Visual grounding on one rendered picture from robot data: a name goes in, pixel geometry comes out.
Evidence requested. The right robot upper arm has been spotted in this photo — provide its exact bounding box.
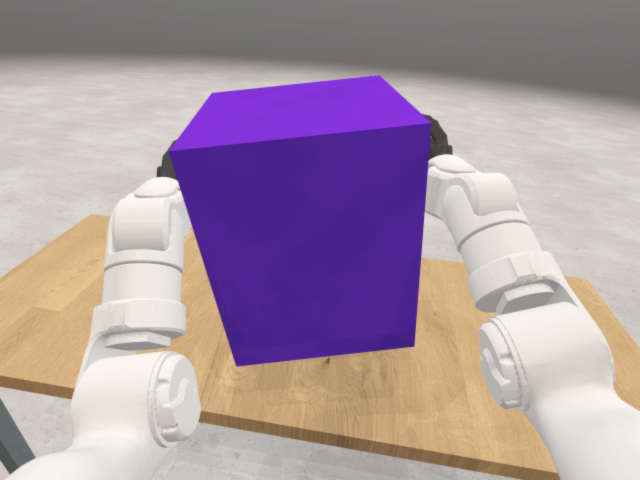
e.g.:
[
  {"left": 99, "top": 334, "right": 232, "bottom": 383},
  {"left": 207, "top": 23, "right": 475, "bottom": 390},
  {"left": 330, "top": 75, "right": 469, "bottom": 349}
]
[{"left": 478, "top": 302, "right": 640, "bottom": 480}]

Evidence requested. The table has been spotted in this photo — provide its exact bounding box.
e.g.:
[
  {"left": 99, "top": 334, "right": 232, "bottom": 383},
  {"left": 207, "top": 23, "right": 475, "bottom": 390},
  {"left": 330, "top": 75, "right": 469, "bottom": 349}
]
[{"left": 0, "top": 214, "right": 640, "bottom": 480}]

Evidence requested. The left robot upper arm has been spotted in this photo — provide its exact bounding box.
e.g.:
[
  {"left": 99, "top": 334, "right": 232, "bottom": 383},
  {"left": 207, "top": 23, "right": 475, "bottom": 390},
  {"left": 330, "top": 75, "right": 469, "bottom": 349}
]
[{"left": 4, "top": 351, "right": 201, "bottom": 480}]

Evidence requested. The carton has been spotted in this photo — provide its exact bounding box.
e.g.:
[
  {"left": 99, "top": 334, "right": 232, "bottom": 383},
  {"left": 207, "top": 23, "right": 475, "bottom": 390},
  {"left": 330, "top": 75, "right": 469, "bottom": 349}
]
[{"left": 169, "top": 75, "right": 431, "bottom": 367}]

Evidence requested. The robot left hand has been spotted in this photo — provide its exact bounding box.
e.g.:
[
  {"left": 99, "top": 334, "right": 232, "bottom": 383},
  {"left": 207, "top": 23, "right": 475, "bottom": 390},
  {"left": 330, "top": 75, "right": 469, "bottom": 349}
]
[{"left": 156, "top": 140, "right": 178, "bottom": 181}]

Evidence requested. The right robot forearm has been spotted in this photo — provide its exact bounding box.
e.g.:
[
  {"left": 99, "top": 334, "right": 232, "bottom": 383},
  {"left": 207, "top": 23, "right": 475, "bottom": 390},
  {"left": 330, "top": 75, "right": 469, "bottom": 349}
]
[{"left": 425, "top": 154, "right": 615, "bottom": 386}]

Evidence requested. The left robot forearm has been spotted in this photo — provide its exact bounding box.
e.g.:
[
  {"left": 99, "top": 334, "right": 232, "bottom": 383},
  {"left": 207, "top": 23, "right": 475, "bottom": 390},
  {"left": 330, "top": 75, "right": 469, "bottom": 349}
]
[{"left": 70, "top": 177, "right": 190, "bottom": 438}]

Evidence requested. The robot right hand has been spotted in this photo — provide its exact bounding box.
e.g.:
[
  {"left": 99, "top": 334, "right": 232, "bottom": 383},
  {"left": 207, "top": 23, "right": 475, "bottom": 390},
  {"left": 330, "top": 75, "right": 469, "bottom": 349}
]
[{"left": 422, "top": 114, "right": 453, "bottom": 160}]

